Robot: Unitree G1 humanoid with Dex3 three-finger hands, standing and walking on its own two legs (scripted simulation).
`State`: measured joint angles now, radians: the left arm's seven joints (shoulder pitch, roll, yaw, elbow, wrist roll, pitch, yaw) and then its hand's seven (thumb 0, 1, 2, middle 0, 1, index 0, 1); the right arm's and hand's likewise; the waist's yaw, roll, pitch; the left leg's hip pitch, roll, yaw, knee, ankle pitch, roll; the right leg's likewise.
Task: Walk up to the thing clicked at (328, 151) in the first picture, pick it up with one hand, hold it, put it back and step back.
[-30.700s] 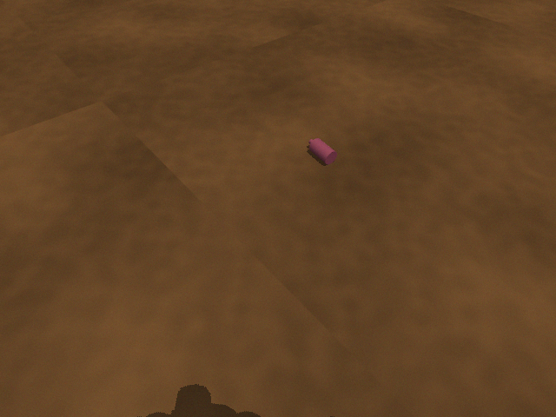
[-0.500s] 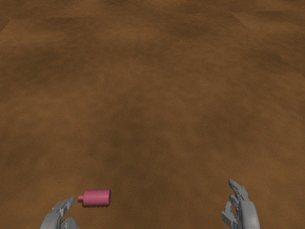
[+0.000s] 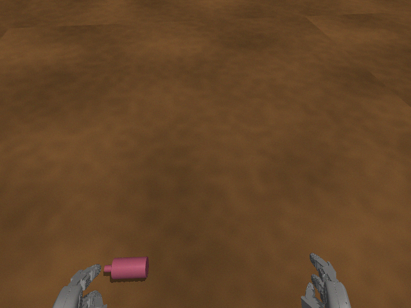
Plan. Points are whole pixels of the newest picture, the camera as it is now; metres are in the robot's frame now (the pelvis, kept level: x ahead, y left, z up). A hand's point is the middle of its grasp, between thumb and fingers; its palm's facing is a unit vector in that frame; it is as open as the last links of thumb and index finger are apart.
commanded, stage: home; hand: left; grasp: from above
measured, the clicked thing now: (126, 267) +0.45 +0.31 -0.67
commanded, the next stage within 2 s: stand in 1.20 s
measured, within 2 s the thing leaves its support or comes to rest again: neither
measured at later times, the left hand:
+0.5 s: hand out of the picture +0.16 +0.18 -0.05, palm faces +0.05 -0.98 -0.20, open 7.4 cm
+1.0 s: hand out of the picture +0.17 +0.18 -0.05, palm faces +0.04 -0.98 -0.20, open 7.4 cm
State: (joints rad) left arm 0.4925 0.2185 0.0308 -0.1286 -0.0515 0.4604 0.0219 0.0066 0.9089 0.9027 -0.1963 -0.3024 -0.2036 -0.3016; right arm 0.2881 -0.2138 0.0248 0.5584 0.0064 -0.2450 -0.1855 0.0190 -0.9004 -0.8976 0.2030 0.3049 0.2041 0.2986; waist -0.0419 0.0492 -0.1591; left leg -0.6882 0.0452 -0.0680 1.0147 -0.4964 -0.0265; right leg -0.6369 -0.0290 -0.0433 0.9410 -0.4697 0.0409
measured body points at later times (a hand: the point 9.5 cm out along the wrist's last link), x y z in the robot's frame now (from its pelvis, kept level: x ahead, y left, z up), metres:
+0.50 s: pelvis +0.00 +0.00 +0.00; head +0.02 +0.01 +0.45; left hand +0.16 +0.23 -0.03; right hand +0.16 -0.24 -0.06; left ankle +0.01 +0.13 -0.68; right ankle +0.00 -0.15 -0.68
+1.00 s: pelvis +0.01 +0.00 +0.00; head +0.03 +0.01 +0.45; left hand +0.16 +0.23 -0.03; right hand +0.16 -0.24 -0.07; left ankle +0.01 +0.13 -0.68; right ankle +0.00 -0.15 -0.68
